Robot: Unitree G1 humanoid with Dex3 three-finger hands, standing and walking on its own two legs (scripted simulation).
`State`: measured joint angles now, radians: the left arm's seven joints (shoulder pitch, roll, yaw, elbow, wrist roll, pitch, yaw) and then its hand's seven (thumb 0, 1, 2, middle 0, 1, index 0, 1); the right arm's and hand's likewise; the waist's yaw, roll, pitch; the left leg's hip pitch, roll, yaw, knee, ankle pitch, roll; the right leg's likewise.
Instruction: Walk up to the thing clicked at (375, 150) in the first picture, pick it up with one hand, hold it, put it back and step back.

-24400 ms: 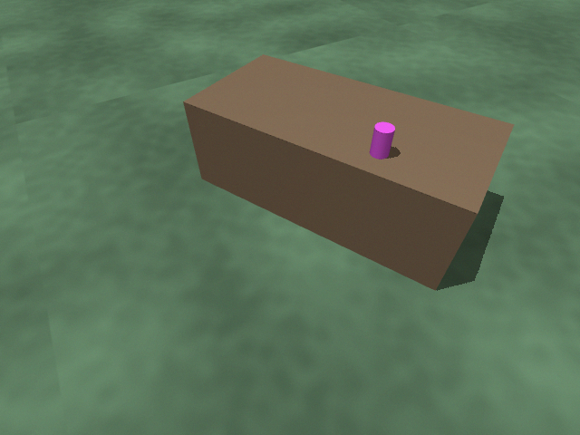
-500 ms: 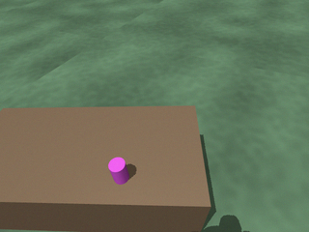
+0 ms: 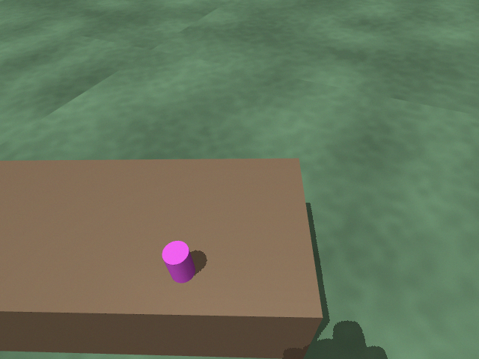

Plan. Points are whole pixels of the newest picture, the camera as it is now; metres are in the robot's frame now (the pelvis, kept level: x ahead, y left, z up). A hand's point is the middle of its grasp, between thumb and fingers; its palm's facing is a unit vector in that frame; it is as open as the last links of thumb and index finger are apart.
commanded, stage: stand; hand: left
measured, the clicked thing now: (179, 262) +0.44 +0.21 -0.28
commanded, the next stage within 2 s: none
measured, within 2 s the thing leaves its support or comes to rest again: neither
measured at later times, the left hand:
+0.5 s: hand out of the picture +0.09 +0.25 -0.15, palm faces +0.00 -0.93 -0.36, open 7.4 cm
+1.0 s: hand out of the picture +0.08 +0.25 -0.15, palm faces -0.01 -0.94 -0.35, open 7.4 cm
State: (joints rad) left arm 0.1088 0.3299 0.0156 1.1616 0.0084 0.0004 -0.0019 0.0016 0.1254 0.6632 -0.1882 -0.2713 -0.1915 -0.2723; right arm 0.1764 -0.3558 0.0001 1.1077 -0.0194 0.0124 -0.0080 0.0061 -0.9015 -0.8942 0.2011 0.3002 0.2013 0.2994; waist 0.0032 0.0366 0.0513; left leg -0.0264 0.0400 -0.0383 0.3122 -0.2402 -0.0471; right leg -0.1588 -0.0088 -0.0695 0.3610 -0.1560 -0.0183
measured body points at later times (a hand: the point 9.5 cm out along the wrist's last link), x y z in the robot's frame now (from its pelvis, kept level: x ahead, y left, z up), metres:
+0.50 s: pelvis +0.00 +0.00 +0.00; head +0.00 -0.01 +0.45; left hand +0.09 +0.30 -0.12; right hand +0.07 -0.30 -0.14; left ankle -0.04 +0.15 -0.75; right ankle +0.03 -0.11 -0.75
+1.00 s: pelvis +0.00 +0.00 +0.00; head +0.01 -0.01 +0.45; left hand +0.08 +0.30 -0.13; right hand +0.05 -0.30 -0.14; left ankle -0.04 +0.15 -0.75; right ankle +0.03 -0.11 -0.75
